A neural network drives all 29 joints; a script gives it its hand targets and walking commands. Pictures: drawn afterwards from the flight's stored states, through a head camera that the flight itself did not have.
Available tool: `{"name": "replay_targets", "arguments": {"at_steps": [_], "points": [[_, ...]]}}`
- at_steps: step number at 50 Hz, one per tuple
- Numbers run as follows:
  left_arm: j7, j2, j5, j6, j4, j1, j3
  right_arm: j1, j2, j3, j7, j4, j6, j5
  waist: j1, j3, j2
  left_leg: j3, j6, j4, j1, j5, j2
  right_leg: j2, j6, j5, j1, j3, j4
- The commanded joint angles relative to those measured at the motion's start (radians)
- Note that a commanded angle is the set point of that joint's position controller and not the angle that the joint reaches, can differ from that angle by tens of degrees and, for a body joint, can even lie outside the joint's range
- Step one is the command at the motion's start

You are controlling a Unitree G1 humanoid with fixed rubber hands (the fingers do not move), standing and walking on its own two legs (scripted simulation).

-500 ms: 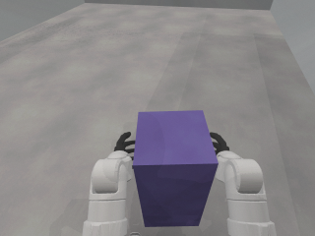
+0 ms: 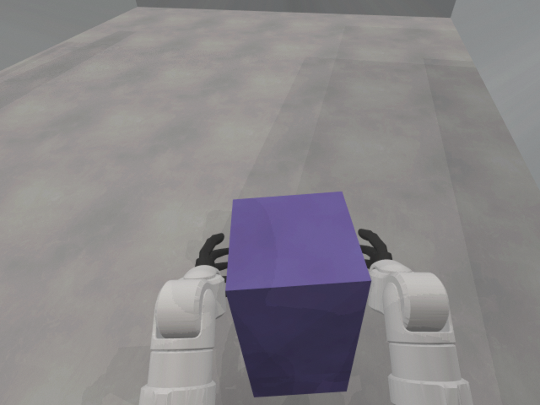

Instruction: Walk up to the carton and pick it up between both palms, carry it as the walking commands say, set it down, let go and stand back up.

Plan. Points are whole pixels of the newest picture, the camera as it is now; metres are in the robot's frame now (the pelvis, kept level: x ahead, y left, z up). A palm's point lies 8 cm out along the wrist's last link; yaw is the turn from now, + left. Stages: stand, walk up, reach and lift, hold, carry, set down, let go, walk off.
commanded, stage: carry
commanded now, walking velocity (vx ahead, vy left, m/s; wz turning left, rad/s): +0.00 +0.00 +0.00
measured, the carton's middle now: (294, 303) +0.28 -0.01 +0.03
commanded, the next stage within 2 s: hold in 0.42 s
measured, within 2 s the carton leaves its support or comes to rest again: neither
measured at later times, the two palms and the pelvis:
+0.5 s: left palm (205, 282) +0.31 +0.12 +0.04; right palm (360, 274) +0.31 -0.12 +0.05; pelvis +0.01 +0.00 +0.00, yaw -2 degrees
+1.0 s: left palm (219, 258) +0.37 +0.11 +0.03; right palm (364, 255) +0.36 -0.14 +0.04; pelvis +0.08 +0.00 +0.00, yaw -2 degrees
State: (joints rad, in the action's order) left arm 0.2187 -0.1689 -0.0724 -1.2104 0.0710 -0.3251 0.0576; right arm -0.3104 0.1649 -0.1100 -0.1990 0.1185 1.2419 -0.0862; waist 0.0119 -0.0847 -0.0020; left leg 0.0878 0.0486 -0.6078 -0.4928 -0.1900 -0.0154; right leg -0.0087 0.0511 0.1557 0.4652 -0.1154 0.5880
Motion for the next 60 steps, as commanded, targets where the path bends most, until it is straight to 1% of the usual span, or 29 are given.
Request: {"name": "replay_targets", "arguments": {"at_steps": [1,8,11,13,16,21,22,23,24,25,26,27,28,29,30,31,32,33,35,36,37,39,41,44,47,49,52,56,60], "points": [[-0.280,-1.051,0.407,0.029,0.151,-0.555,-0.601,-0.708,1.039,0.665,0.270,0.172,-0.052,0.458,-0.008,-0.370,-0.004,-0.153,0.020,0.172,0.150,-0.308,-0.088,-0.111,0.002,0.328,-0.107,0.160,-0.204],[-0.277,-1.049,0.408,0.032,0.158,-0.555,-0.605,-0.707,1.039,0.671,0.270,0.181,-0.054,0.467,-0.005,-0.378,-0.043,-0.114,0.013,0.136,0.178,-0.268,-0.057,-0.127,-0.004,0.336,-0.105,0.172,-0.251],[-0.277,-1.051,0.413,0.035,0.168,-0.567,-0.612,-0.702,1.037,0.668,0.269,0.184,-0.058,0.465,-0.002,-0.383,-0.026,-0.118,0.018,0.145,0.199,-0.269,-0.059,-0.121,-0.010,0.328,-0.095,0.161,-0.250],[-0.277,-1.053,0.414,0.036,0.171,-0.568,-0.615,-0.704,1.036,0.668,0.268,0.191,-0.060,0.464,-0.002,-0.383,-0.005,-0.135,0.021,0.169,0.196,-0.280,-0.075,-0.111,-0.009,0.304,-0.101,0.148,-0.227],[-0.277,-1.051,0.418,0.039,0.177,-0.563,-0.619,-0.690,1.028,0.663,0.267,0.189,-0.063,0.457,-0.003,-0.385,0.001,-0.150,0.022,0.187,0.170,-0.300,-0.089,-0.107,-0.001,0.287,-0.126,0.147,-0.210],[-0.276,-1.051,0.424,0.043,0.190,-0.567,-0.628,-0.680,1.027,0.663,0.265,0.194,-0.068,0.453,-0.003,-0.395,-0.005,-0.150,0.020,0.170,0.183,-0.253,-0.093,-0.121,0.009,0.270,-0.127,0.163,-0.204],[-0.296,-0.993,-0.006,0.258,-0.745,-0.309,-0.082,-0.519,0.892,0.228,0.283,-0.694,-0.306,0.092,-0.110,-0.075,-0.015,-0.168,-0.010,0.135,0.183,-0.282,0.061,0.088,0.045,0.342,-0.144,0.219,-0.219],[-0.311,-0.961,0.020,0.450,-0.572,-0.480,-0.185,-0.512,0.915,0.299,0.308,-0.617,-0.491,0.067,-0.052,-0.171,-0.008,-0.179,-0.015,0.108,0.196,-0.222,0.080,0.085,0.035,0.210,-0.258,0.274,-0.192],[-0.338,-1.029,0.085,0.538,-0.429,-0.599,-0.281,-0.594,0.981,0.390,0.333,-0.482,-0.585,0.098,-0.021,-0.293,-0.029,-0.189,-0.025,0.092,0.235,-0.181,0.080,0.086,0.016,0.124,-0.343,0.266,-0.165],[-0.353,-1.101,0.140,0.570,-0.306,-0.748,-0.344,-0.714,1.043,0.483,0.353,-0.372,-0.627,0.147,-0.010,-0.409,-0.009,-0.209,-0.024,0.097,0.254,-0.188,0.070,0.095,-0.001,0.074,-0.432,0.250,-0.126],[-0.358,-1.124,0.184,0.576,-0.217,-0.821,-0.363,-0.791,1.085,0.557,0.356,-0.309,-0.651,0.202,-0.045,-0.519,0.001,-0.216,-0.025,0.095,0.291,-0.175,0.072,0.100,-0.007,0.081,-0.495,0.245,-0.093],[-0.355,-1.151,0.183,0.566,-0.297,-0.859,-0.367,-0.907,1.075,0.554,0.361,-0.296,-0.661,0.202,-0.048,-0.508,0.014,-0.235,-0.027,0.110,0.298,-0.226,0.059,0.106,0.000,0.158,-0.466,0.242,-0.066],[-0.380,-1.416,0.422,0.560,-0.209,-1.094,-0.751,-1.029,1.077,0.463,0.355,-0.185,-0.653,0.158,0.239,-0.589,0.080,-0.257,-0.025,0.103,0.438,-0.333,0.047,0.113,0.007,0.189,-0.379,0.182,-0.020],[-0.372,-1.391,0.367,0.553,-0.338,-1.075,-0.670,-1.091,1.065,0.476,0.356,-0.262,-0.644,0.174,0.167,-0.486,0.139,-0.277,-0.024,0.145,0.405,-0.470,0.019,0.107,0.017,0.271,-0.333,0.186,-0.006],[-0.366,-1.391,0.343,0.546,-0.407,-1.050,-0.621,-1.120,1.045,0.471,0.363,-0.273,-0.635,0.186,0.156,-0.442,0.128,-0.289,-0.028,0.142,0.373,-0.493,0.017,0.104,0.023,0.268,-0.308,0.187,-0.009],[-0.360,-1.376,0.315,0.544,-0.450,-1.003,-0.567,-1.113,1.053,0.489,0.371,-0.299,-0.622,0.207,0.114,-0.419,0.098,-0.294,-0.023,0.127,0.340,-0.469,0.009,0.102,0.027,0.249,-0.321,0.192,-0.004],[-0.351,-1.372,0.278,0.544,-0.496,-0.961,-0.511,-1.100,1.063,0.479,0.382,-0.353,-0.603,0.212,0.085,-0.372,0.072,-0.296,-0.017,0.130,0.291,-0.444,0.002,0.100,0.028,0.242,-0.338,0.200,-0.003],[-0.344,-1.335,0.227,0.550,-0.547,-0.942,-0.428,-1.093,1.073,0.457,0.389,-0.458,-0.587,0.208,0.028,-0.295,0.032,-0.284,-0.010,0.136,0.232,-0.437,0.004,0.096,0.025,0.269,-0.338,0.209,-0.010],[-0.338,-1.281,0.157,0.559,-0.612,-0.872,-0.310,-1.048,1.107,0.404,0.396,-0.577,-0.574,0.188,-0.038,-0.204,-0.039,-0.253,-0.001,0.115,0.192,-0.351,0.022,0.075,0.014,0.261,-0.347,0.229,-0.037],[-0.338,-1.259,0.131,0.560,-0.631,-0.827,-0.268,-1.013,1.122,0.377,0.396,-0.610,-0.574,0.175,-0.058,-0.179,-0.067,-0.234,-0.002,0.096,0.217,-0.284,0.033,0.061,0.010,0.248,-0.322,0.239,-0.058],[-0.338,-1.236,0.109,0.561,-0.644,-0.794,-0.235,-0.981,1.129,0.348,0.397,-0.637,-0.577,0.158,-0.071,-0.161,-0.076,-0.217,-0.004,0.077,0.251,-0.222,0.043,0.047,0.008,0.235,-0.291,0.250,-0.073],[-0.340,-1.211,0.096,0.560,-0.623,-0.731,-0.227,-0.890,1.140,0.323,0.390,-0.631,-0.584,0.141,-0.065,-0.156,-0.067,-0.200,-0.005,0.053,0.320,-0.073,0.051,0.035,0.001,0.125,-0.267,0.266,-0.088],[-0.342,-1.179,0.086,0.559,-0.583,-0.664,-0.235,-0.793,1.133,0.320,0.380,-0.598,-0.589,0.130,-0.056,-0.160,-0.042,-0.195,-0.008,0.050,0.346,0.030,0.053,0.029,-0.010,-0.012,-0.299,0.273,-0.090],[-0.347,-1.179,0.084,0.564,-0.531,-0.561,-0.266,-0.703,1.099,0.355,0.365,-0.511,-0.603,0.128,-0.053,-0.158,0.009,-0.202,-0.015,0.057,0.364,0.144,0.056,0.037,-0.014,-0.164,-0.353,0.275,-0.082],[-0.353,-1.176,0.096,0.583,-0.506,-0.511,-0.301,-0.643,1.075,0.346,0.351,-0.474,-0.643,0.117,-0.016,-0.181,0.035,-0.218,-0.023,0.063,0.371,0.195,0.060,0.050,-0.010,-0.225,-0.361,0.271,-0.074],[-0.357,-1.168,0.095,0.615,-0.495,-0.512,-0.310,-0.612,1.055,0.324,0.341,-0.474,-0.669,0.090,0.017,-0.194,0.026,-0.227,-0.023,0.058,0.353,0.198,0.064,0.056,-0.010,-0.236,-0.355,0.270,-0.067],[-0.360,-1.154,0.088,0.680,-0.505,-0.557,-0.317,-0.594,1.051,0.295,0.328,-0.504,-0.716,0.054,0.053,-0.228,0.000,-0.236,-0.017,0.030,0.297,0.161,0.070,0.067,-0.009,-0.210,-0.337,0.265,-0.039],[-0.346,-1.155,0.060,0.780,-0.554,-0.626,-0.314,-0.633,1.060,0.279,0.323,-0.562,-0.796,0.023,0.065,-0.337,-0.029,-0.249,-0.015,-0.028,0.204,0.131,0.073,0.079,-0.005,-0.187,-0.312,0.269,0.032],[-0.320,-1.167,0.007,0.866,-0.635,-0.682,-0.290,-0.673,1.057,0.257,0.325,-0.648,-0.873,-0.006,0.063,-0.411,-0.014,-0.262,-0.019,-0.078,0.153,0.117,0.071,0.085,-0.004,-0.140,-0.226,0.273,0.086]]}}
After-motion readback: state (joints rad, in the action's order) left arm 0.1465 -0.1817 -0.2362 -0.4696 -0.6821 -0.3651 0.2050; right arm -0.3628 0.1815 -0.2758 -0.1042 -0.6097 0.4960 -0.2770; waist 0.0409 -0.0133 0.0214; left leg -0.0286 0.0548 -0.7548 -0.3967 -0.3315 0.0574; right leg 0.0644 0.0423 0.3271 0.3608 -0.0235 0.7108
